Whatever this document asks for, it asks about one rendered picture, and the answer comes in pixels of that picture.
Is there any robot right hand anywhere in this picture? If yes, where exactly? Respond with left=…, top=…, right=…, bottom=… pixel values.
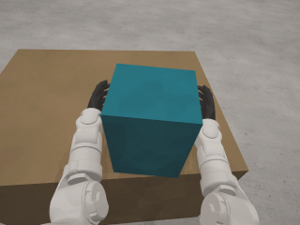
left=197, top=85, right=216, bottom=121

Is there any carton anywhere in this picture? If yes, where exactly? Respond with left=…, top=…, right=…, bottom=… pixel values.
left=100, top=63, right=203, bottom=178

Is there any robot left hand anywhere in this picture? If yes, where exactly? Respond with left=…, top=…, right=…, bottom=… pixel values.
left=87, top=80, right=110, bottom=111

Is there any right robot upper arm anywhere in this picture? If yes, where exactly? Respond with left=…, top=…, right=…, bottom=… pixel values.
left=200, top=191, right=260, bottom=225

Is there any left robot upper arm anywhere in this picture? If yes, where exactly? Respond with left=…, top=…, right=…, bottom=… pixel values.
left=40, top=180, right=109, bottom=225

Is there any robot right forearm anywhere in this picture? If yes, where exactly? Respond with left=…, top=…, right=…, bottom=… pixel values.
left=195, top=118, right=250, bottom=202

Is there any pedestal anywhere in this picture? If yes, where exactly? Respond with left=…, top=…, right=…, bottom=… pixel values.
left=0, top=49, right=249, bottom=225

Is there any robot left forearm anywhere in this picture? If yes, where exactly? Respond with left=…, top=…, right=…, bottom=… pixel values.
left=49, top=108, right=103, bottom=219

